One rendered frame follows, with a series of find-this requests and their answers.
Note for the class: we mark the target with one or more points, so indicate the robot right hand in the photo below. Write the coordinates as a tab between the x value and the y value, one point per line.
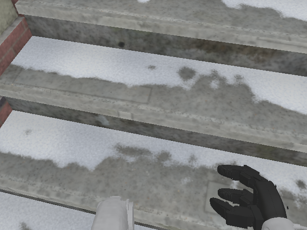
254	208

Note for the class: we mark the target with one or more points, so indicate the robot left thigh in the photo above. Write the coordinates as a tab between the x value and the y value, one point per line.
114	214

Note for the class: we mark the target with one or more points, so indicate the robot right forearm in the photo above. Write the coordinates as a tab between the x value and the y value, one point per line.
278	224

